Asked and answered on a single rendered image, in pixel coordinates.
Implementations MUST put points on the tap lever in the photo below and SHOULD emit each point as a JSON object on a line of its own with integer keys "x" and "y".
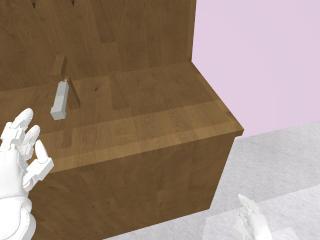
{"x": 59, "y": 107}

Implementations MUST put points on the left robot hand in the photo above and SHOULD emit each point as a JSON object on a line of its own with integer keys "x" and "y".
{"x": 15, "y": 150}

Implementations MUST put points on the counter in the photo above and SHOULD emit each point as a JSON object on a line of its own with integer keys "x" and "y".
{"x": 145, "y": 138}

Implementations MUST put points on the left robot forearm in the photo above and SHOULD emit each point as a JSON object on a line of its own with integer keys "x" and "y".
{"x": 16, "y": 220}

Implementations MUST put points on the right robot hand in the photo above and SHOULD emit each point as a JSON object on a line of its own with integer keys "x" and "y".
{"x": 256, "y": 224}

